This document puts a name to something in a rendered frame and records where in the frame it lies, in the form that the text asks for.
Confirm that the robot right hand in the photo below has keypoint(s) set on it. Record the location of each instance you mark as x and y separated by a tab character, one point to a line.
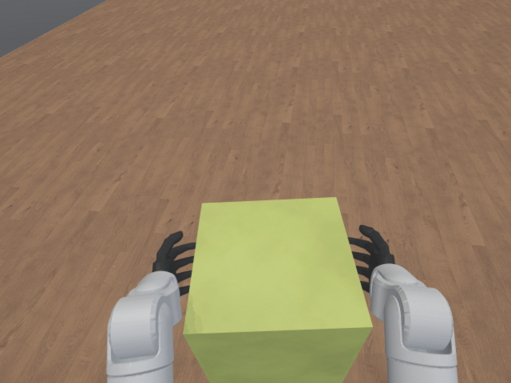
378	249

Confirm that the robot left hand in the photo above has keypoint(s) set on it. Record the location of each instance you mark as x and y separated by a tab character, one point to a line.
166	255

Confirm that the left robot forearm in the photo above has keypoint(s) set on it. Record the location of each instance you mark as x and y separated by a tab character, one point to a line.
139	334

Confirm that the right robot forearm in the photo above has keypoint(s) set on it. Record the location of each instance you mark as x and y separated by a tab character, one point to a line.
418	326

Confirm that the carton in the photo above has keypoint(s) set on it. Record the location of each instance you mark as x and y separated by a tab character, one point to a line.
275	295

